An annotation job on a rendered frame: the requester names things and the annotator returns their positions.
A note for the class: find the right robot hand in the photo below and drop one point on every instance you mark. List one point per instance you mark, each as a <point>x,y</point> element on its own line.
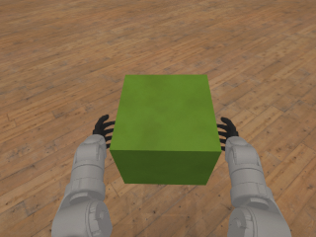
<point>230,130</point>

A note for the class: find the carton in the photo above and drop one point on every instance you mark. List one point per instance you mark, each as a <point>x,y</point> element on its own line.
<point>165,131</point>

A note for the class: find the left robot hand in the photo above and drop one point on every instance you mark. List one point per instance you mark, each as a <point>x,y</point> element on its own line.
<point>100,128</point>

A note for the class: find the right robot forearm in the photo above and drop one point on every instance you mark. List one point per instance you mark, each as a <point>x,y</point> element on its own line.
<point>248,184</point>

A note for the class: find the left robot upper arm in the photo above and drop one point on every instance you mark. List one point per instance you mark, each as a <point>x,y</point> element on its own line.
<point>89,218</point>

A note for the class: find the left robot forearm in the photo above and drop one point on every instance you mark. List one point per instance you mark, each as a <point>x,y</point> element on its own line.
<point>87,173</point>

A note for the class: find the right robot upper arm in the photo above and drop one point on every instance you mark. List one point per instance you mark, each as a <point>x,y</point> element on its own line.
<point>248,221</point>

